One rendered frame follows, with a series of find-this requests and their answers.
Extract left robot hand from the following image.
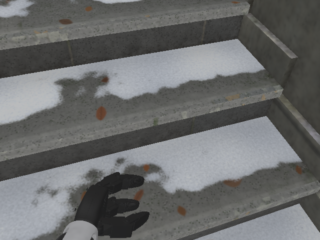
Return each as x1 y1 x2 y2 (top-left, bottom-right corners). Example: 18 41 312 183
74 172 150 238

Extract left robot forearm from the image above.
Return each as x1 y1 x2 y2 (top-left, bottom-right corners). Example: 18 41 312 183
56 220 98 240

